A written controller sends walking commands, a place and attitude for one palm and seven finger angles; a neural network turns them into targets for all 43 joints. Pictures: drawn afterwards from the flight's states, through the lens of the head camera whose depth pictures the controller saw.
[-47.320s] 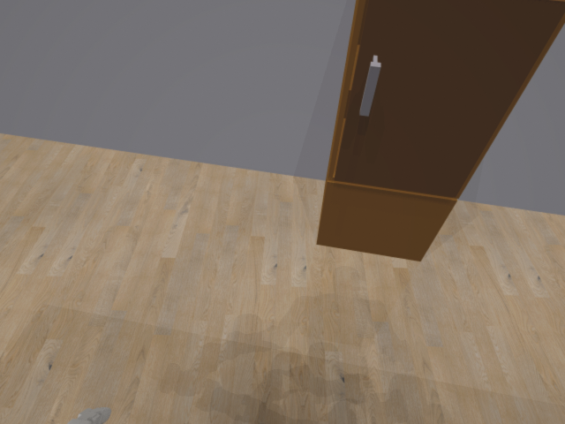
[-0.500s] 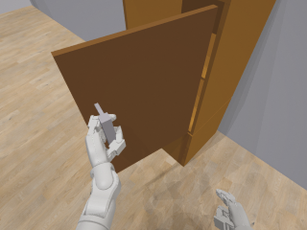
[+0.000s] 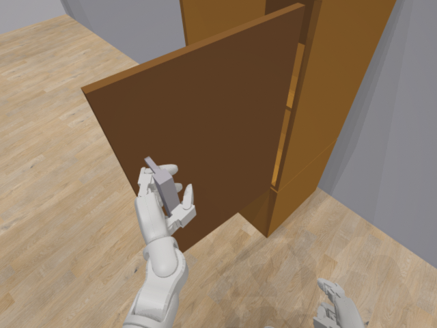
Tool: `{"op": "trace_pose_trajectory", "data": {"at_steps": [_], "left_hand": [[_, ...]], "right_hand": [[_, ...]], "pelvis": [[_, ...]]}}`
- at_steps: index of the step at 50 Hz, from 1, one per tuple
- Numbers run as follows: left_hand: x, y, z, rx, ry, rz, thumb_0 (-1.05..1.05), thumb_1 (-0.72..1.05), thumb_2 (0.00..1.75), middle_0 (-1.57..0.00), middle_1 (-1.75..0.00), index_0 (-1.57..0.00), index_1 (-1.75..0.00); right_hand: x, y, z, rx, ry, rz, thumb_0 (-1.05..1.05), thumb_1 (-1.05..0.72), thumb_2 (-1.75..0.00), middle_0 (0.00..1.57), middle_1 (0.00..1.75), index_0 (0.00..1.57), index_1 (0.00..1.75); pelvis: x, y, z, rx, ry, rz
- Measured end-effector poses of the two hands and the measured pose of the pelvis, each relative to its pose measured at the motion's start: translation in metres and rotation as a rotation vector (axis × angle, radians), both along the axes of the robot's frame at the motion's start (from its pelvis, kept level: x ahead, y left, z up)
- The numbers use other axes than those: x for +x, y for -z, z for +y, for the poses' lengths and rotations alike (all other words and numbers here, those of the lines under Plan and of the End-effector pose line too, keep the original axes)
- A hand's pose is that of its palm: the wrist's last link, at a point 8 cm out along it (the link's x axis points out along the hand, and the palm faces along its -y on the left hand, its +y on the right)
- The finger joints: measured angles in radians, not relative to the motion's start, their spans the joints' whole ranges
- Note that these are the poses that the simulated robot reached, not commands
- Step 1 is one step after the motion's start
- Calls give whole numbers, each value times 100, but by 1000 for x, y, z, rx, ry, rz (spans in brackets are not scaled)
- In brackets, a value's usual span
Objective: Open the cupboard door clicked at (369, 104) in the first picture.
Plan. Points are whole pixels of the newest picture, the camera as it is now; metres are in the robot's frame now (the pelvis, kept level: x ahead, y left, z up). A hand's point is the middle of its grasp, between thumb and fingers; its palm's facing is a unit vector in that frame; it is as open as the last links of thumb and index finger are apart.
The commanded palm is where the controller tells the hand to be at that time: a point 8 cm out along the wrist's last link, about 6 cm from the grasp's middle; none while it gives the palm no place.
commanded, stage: open thumb and fingers to let go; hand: left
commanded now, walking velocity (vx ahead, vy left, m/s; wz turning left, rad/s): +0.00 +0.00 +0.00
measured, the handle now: (163, 190) +0.35 +0.12 +0.06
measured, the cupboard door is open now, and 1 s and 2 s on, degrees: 85 87 86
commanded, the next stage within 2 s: slide the hand sideways off the handle in 0.58 s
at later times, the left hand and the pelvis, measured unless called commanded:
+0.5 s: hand (180, 204) +0.32 +0.09 +0.07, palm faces +0.37 -0.93 +0.02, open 14.7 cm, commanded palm +0.27 +0.13 +0.07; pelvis -0.02 +0.02 +0.00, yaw -1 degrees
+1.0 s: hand (177, 223) +0.28 +0.09 +0.07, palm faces -0.12 -0.99 +0.03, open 16.3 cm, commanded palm +0.25 +0.15 +0.07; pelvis -0.02 +0.04 +0.00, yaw -1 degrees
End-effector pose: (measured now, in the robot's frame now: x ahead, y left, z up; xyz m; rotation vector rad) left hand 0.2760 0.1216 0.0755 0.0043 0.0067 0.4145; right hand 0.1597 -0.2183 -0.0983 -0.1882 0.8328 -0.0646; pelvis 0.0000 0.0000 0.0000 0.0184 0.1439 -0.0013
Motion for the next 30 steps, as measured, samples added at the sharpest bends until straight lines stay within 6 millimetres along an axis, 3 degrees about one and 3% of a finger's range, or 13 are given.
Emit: {"op": "trace_pose_trajectory", "data": {"at_steps": [15, 21, 30], "left_hand": [[-3, 3, 12, -14, 16, -8, 0, -30, 39, -31, -119, -31, -120], [-1, 4, 11, -16, 30, -15, -1, -44, 33, -27, -102, -28, -102], [1, 4, 8, -2, 50, -16, -1, -49, 31, -27, -70, -27, -69]], "right_hand": [[-13, -5, 5, -17, 0, -12, 2, -91, -90, 20, 30, 20, 30], [-20, -2, 12, -19, 4, 2, 2, -91, -90, 20, 30, 20, 30], [-26, 3, 26, -1, -1, 23, 2, -91, -90, 20, 30, 20, 30]], "pelvis": [[-14, -1, 8, -4, 2, -13], [-15, 1, 16, -7, 5, -9], [-16, 3, 25, -9, 13, -4]]}}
